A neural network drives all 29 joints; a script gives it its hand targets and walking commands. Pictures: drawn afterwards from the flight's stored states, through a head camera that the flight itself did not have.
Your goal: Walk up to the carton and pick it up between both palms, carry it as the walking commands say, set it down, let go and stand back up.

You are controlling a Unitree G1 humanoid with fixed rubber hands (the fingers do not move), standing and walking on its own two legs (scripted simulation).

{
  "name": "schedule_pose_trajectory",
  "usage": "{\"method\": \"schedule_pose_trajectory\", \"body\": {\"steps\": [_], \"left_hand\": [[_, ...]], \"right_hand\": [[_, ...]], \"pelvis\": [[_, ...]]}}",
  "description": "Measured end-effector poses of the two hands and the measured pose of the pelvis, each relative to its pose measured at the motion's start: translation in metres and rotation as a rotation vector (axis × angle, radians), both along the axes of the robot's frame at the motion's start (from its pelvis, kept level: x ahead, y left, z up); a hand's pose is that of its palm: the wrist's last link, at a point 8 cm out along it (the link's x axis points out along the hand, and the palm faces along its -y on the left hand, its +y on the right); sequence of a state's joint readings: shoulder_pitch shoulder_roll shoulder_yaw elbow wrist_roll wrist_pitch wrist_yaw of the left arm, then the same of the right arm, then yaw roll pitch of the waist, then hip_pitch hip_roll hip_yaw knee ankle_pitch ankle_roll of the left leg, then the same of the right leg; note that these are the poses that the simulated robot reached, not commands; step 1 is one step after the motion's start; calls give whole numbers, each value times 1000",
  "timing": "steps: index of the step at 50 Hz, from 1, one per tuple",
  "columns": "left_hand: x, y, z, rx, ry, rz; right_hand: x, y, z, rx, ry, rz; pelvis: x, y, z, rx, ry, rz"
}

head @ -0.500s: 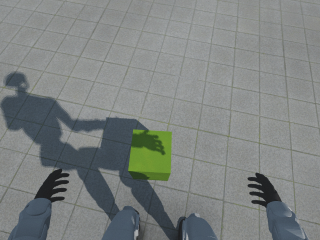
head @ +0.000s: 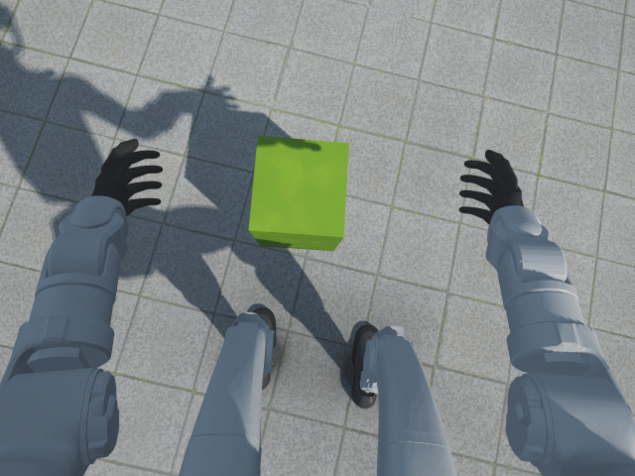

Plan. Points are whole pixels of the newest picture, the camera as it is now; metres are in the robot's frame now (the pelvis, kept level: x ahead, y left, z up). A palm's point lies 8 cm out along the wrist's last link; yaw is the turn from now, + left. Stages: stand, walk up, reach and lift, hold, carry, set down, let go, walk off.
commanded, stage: reach and lift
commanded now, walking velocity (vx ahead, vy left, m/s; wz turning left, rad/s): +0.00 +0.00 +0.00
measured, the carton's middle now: (300, 200) +0.53 +0.05 -0.55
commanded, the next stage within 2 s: none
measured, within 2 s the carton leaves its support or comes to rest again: neither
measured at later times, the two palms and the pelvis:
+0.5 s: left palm (171, 122) +0.53 +0.24 -0.16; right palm (440, 145) +0.53 -0.16 -0.17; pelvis +0.01 +0.01 -0.02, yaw -3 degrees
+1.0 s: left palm (195, 140) +0.54 +0.23 -0.24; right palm (414, 162) +0.53 -0.14 -0.24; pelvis -0.04 +0.00 -0.13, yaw -2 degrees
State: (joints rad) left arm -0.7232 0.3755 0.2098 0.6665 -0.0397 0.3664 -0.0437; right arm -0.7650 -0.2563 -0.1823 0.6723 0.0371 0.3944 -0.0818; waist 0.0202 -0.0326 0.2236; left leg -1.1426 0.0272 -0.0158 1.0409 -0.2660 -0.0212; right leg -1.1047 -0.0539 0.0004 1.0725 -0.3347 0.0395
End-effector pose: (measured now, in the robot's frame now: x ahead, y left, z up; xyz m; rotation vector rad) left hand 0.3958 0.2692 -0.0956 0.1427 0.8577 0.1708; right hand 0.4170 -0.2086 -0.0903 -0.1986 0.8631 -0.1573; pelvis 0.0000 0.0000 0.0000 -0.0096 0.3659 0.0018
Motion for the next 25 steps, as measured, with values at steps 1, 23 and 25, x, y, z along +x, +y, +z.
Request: {"method": "schedule_pose_trajectory", "body": {"steps": [1, 23, 25], "left_hand": [[7, -2, -2, -3, -6, -2], [131, -29, -54, -75, -223, -39], [135, -32, -63, -72, -254, -48]], "right_hand": [[3, 1, -3, 10, -5, -6], [112, 50, -68, 120, -230, 2], [115, 52, -77, 122, -258, 3]], "pelvis": [[0, 2, -1, 0, 14, -4], [11, 15, -22, 11, 158, -45], [7, 13, -20, 8, 100, -46]]}}
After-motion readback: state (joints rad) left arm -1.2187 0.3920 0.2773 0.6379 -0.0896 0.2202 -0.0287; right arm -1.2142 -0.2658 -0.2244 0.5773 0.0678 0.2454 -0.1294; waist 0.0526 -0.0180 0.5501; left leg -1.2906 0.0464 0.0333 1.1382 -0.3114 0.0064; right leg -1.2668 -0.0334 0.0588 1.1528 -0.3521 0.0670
